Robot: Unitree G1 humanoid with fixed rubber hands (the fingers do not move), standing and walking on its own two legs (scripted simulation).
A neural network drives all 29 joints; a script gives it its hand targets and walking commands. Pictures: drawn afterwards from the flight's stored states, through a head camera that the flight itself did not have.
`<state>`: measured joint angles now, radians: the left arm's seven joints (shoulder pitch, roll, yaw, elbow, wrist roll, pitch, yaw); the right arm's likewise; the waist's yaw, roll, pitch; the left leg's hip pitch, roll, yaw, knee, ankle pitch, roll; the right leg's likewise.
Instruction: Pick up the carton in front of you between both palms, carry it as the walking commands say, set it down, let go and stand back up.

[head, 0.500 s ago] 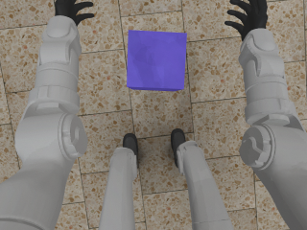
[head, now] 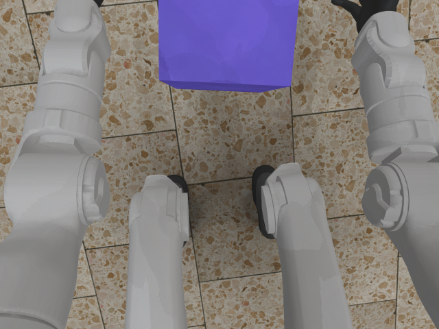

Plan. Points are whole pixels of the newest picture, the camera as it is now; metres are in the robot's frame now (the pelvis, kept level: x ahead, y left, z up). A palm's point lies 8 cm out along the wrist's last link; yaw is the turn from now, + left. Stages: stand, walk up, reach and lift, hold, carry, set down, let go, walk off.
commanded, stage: reach and lift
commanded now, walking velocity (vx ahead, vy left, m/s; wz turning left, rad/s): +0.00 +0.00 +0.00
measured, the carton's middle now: (223, 34) +0.54 -0.02 -0.33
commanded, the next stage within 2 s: none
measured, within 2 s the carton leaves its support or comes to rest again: leaves its support in 1.18 s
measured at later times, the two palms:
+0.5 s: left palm (116, 19) +0.56 +0.16 -0.26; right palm (326, 22) +0.54 -0.20 -0.26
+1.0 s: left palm (135, 18) +0.56 +0.13 -0.25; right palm (313, 24) +0.53 -0.17 -0.25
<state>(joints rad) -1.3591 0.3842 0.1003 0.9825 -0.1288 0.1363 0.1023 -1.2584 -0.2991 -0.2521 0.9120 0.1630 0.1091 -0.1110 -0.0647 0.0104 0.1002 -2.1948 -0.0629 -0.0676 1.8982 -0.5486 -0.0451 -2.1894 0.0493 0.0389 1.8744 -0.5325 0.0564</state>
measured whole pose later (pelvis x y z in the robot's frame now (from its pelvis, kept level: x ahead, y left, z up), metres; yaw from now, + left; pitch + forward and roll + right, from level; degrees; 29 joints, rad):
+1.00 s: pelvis -0.02 +0.00 -0.08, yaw +0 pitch +36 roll -2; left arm -1.62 0.32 0.12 1.21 -0.07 0.12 0.11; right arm -1.53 -0.27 -0.27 1.11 0.08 0.12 -0.12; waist -0.05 0.00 0.42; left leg -2.25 -0.06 -0.05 2.21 -0.59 -0.04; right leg -2.24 0.03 0.03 2.18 -0.57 0.05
